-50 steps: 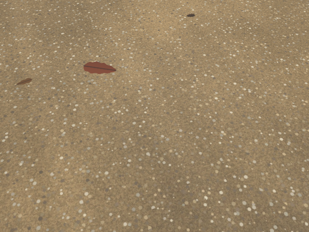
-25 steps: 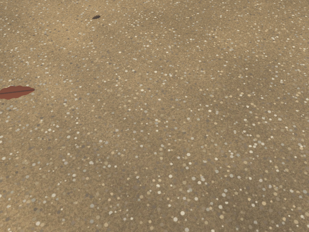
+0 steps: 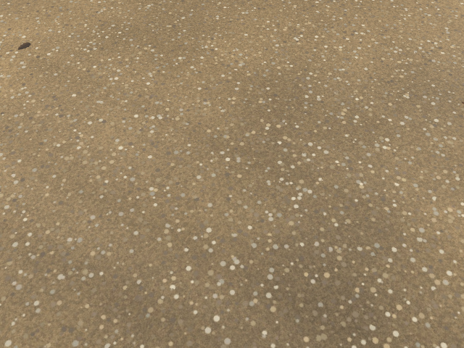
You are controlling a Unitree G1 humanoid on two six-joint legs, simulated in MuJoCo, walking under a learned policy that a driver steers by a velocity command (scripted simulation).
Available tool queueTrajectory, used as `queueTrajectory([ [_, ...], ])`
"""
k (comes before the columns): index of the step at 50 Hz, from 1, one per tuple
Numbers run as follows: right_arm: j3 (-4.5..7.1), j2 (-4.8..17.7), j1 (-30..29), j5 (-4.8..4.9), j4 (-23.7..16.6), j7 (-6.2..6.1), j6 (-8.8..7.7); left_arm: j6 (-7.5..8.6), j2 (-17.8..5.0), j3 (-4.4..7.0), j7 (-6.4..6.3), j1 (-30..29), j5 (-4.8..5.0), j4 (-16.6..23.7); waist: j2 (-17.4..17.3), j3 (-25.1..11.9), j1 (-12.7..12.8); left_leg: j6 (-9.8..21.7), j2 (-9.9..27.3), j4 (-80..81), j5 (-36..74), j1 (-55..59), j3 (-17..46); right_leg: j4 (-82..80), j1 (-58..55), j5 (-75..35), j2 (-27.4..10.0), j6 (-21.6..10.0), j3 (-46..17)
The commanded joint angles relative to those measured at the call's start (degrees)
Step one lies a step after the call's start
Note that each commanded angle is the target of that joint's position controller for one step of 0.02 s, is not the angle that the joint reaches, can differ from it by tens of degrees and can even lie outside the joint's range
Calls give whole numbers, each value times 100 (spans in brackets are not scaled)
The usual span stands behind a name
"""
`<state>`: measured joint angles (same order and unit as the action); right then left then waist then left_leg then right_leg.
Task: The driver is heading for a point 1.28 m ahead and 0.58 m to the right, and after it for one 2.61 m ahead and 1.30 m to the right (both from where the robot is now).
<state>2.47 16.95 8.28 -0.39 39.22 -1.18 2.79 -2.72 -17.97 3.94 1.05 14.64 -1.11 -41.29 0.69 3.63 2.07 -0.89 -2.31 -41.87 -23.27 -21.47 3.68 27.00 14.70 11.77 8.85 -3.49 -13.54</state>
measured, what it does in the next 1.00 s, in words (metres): walks ahead, turning right: left foot, then right foot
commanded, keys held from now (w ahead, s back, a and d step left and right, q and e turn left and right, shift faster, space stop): e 0.24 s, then w+e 0.68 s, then w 0.08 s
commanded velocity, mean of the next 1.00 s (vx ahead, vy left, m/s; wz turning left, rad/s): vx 0.27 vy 0.00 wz -0.59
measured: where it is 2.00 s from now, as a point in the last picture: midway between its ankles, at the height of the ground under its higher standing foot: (397, 278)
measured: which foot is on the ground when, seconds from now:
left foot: up 0.00-0.04, down 0.06-0.56, up 0.58-1.00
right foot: down 0.00-0.06, up 0.08-0.54, down 0.56-1.00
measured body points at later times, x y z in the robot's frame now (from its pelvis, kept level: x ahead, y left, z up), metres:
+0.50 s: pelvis +0.03 +0.00 +0.00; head +0.05 -0.01 +0.45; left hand +0.26 +0.21 -0.10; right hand +0.00 -0.30 -0.11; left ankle +0.02 +0.12 -0.74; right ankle -0.01 -0.11 -0.71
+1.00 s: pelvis +0.23 -0.12 -0.02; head +0.26 -0.15 +0.43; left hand +0.35 +0.14 -0.14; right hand +0.29 -0.45 -0.10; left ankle +0.41 -0.12 -0.73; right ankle +0.01 -0.10 -0.74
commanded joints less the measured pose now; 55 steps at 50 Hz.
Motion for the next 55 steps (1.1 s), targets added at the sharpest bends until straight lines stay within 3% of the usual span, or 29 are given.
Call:
queueTrajectory([
  [1,109,509,367,36,-341,-85,-147,50,-982,277,-11,-315,38,378,634,-607,-318,115,-145,1098,291,670,0,-318,-327,-1939,-1387,-620,-1839],
  [2,109,511,608,-1,-275,-135,-191,50,-914,256,-34,-468,102,397,544,-585,-504,152,-58,2005,878,1281,6,-126,19,-1445,-1164,-355,-1732],
  [3,176,864,644,-74,-286,-202,-235,78,-628,181,-54,-329,144,437,-135,-656,-410,329,831,2641,749,1862,801,497,594,-143,-749,4,-1250],
  [4,244,1383,250,-76,-484,-200,-212,94,-294,109,-81,59,153,496,-1365,-647,-137,858,2261,3020,971,2165,2402,1650,1521,1813,252,286,67],
  [5,267,1339,332,-95,-444,-135,-164,57,-867,249,-109,43,-90,406,-1045,-523,-210,1392,2533,2810,1513,1418,2449,2750,1494,2216,33,350,465],
  [7,96,703,-34,-45,-494,-58,-181,5,-877,299,-29,63,-74,238,-604,-162,-10,1330,1951,2698,1962,943,1448,3609,1349,1610,-280,421,511],
  [8,71,630,-217,-64,-540,-71,-185,-33,-818,294,36,154,-36,167,-740,-188,57,1173,1617,2643,2103,1019,970,3862,1369,1323,-295,481,622],
  [9,67,630,-224,-79,-554,-106,-197,-61,-775,280,97,241,0,123,-925,-252,41,1150,1482,2564,2575,1195,674,4038,1468,1229,-302,561,744],
  [12,101,660,210,-84,-429,-114,-223,-97,-675,219,151,-88,55,196,-834,-386,-221,1224,1509,2384,3284,1763,310,3832,1680,1184,-400,709,944],
  [17,234,886,813,-125,-178,-41,-295,-128,-620,145,327,-770,-49,424,-1009,-229,-602,1232,1842,3146,-176,2208,631,2772,2027,1056,-740,610,1124],
  [24,352,1081,893,-153,40,104,-451,59,-389,-14,416,-1140,-26,598,-903,-26,-547,1058,1962,3155,-229,1449,-134,1086,753,1306,-852,131,1717],
  [26,368,1120,785,-78,82,128,-413,141,-352,-34,383,-783,-69,492,-766,-49,-266,940,1894,2750,-36,979,-492,314,-93,890,-721,-45,1901],
  [27,346,1054,705,-41,84,126,-394,195,-382,-14,343,-262,-119,288,-555,-177,-4,828,1743,2133,108,493,-812,-67,-902,689,-543,-118,1961],
  [28,251,791,738,-83,56,139,-396,253,-651,103,273,602,-155,-43,162,-606,332,633,1387,774,291,-162,-1305,-385,-2033,1126,-655,-254,1441],
  [29,61,210,311,-133,-417,223,-404,301,-1408,282,165,1278,-128,-33,1924,-814,662,212,546,-1457,-1002,-1917,-1785,-1451,-2874,3147,-2485,-878,-1630],
  [30,138,549,25,-299,-545,222,-401,341,-1515,265,117,1130,-11,75,1234,-301,584,190,254,-2161,-1157,-2872,-657,-1925,-2430,3116,-2975,-1340,-3032],
  [31,201,784,17,-248,-496,288,-436,324,-1177,185,74,905,25,33,715,106,410,232,629,-2237,-580,-2903,-283,-1710,-2183,2424,-2782,-1360,-2250],
  [32,202,817,197,-152,-371,354,-504,346,-946,108,44,653,26,43,553,239,155,229,754,-2028,52,-2610,-280,-1645,-1899,1490,-2427,-1206,-1607],
  [33,211,826,330,-171,-269,372,-538,383,-856,75,9,465,30,76,469,223,-9,180,802,-1795,401,-2338,-299,-1649,-1782,635,-2089,-1064,-1134],
  [36,182,746,553,-287,-93,385,-432,530,-771,27,-9,420,94,33,412,-135,-201,-46,698,-1728,867,-1850,-438,-1521,-1639,-1437,-1716,-1011,-517],
  [41,73,502,-452,-225,-428,375,-378,583,-785,63,-58,1001,92,-280,361,110,44,-213,585,-881,1407,-2178,-557,-1539,-1446,-1974,-1558,-1060,-454],
  [46,-18,422,-1247,-128,-743,394,-457,608,-893,101,-150,1294,67,-491,441,148,238,-29,315,413,1956,-1555,-512,-1295,-1473,-2676,-1654,-912,-695],
  [48,1,496,-831,-124,-623,344,-490,633,-929,97,-180,1066,68,-513,448,48,-15,187,218,828,1957,-647,-524,-1180,-1350,-3142,-1714,-691,-630],
  [50,125,732,361,-113,-205,207,-531,666,-983,92,-164,942,27,-583,348,-546,-520,429,-105,1016,1540,934,-668,50,-1317,-4706,-1500,-450,-373],
  [51,183,856,1213,-138,19,117,-581,690,-937,75,-137,909,27,-622,196,-984,-959,573,160,1254,1594,2087,-506,1240,-860,-4289,-1220,-348,-142],
  [52,266,1253,2093,-272,93,12,-625,732,-431,-52,-118,1118,14,-516,-525,-1771,-1145,809,1534,1422,47,3228,1038,3022,-104,-2228,-827,-277,195],
  [53,364,1696,1907,-313,175,52,-600,701,-78,-101,-91,1891,172,-484,-2013,-2093,-567,1503,2738,2491,-278,3831,4062,4497,1423,1805,161,-58,507],
  [54,284,1142,1351,-134,119,116,-574,665,-526,-63,-117,1460,-58,-601,-961,-1269,-442,1452,2462,2784,-853,3011,4102,4778,1846,1375,-311,-164,319],
  [55,199,745,879,-89,63,142,-599,650,-587,-35,-66,1003,-49,-570,-476,-646,-354,1410,2252,2778,-568,2259,3050,4630,1787,832,-539,-172,431],
])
